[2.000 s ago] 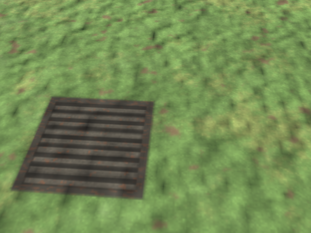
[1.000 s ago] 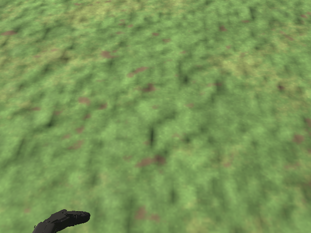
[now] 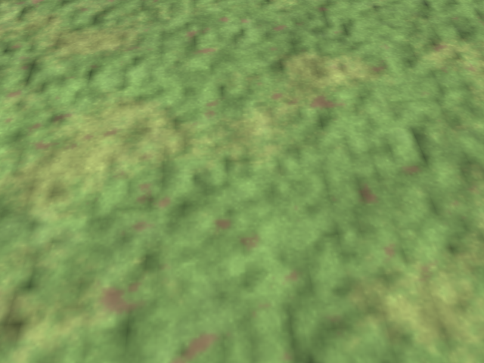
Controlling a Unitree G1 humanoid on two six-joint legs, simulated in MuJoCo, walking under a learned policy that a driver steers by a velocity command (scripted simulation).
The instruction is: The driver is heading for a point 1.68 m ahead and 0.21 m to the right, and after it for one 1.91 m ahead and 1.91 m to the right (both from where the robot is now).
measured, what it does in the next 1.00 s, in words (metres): walks ahead, turning right: left foot, then right foot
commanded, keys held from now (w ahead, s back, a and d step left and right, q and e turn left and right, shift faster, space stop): e+shift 0.24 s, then shift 0.76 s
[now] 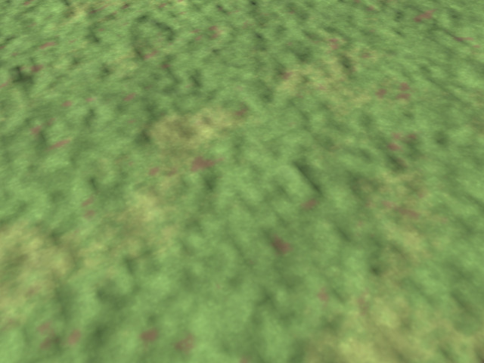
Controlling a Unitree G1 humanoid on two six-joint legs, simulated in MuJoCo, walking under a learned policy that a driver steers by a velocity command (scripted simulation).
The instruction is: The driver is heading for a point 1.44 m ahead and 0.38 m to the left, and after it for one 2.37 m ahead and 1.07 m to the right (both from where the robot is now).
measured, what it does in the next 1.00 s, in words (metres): walks ahead: left foot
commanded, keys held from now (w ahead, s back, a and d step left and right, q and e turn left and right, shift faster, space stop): shift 0.56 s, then w+shift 0.44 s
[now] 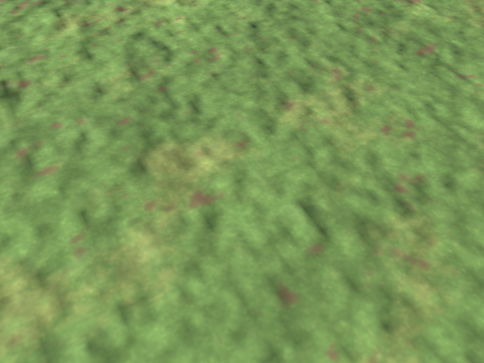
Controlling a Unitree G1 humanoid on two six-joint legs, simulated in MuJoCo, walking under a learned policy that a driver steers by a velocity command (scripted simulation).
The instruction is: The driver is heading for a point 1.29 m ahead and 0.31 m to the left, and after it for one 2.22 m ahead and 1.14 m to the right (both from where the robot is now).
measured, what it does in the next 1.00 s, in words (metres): walks ahead: right foot, then left foot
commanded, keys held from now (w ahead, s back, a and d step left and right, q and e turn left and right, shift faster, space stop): w+shift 0.64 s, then w+q+shift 0.36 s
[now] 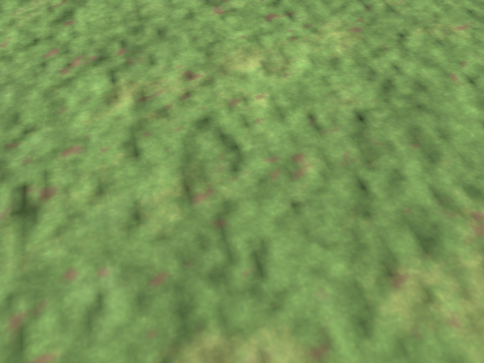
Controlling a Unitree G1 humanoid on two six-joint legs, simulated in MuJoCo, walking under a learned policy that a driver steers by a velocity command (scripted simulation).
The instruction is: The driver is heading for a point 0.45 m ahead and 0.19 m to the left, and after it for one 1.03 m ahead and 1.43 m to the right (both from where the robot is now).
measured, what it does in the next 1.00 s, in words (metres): walks ahead: right foot, then left foot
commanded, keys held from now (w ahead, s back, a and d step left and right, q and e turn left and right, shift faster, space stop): w+q+shift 0.38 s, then e+shift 0.62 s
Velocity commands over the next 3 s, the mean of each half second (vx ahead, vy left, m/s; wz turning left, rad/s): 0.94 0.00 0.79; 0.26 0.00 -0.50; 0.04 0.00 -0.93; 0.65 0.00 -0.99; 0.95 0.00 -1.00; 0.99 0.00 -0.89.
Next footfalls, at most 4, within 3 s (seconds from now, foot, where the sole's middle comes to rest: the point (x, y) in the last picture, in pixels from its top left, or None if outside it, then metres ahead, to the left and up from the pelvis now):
0.24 right None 0.48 -0.15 -0.77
0.62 left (186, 283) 0.73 0.19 -0.77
1.06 right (267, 253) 0.82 -0.06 -0.77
1.52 left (205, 234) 0.90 0.13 -0.77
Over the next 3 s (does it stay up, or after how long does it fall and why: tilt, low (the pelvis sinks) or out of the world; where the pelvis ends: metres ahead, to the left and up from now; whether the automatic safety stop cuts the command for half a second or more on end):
stays up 1.04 -0.98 -0.03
